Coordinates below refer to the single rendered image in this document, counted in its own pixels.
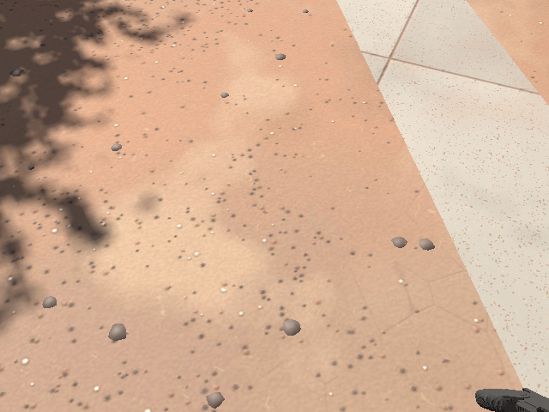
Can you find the robot right hand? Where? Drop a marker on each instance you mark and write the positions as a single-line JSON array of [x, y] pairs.
[[505, 400]]

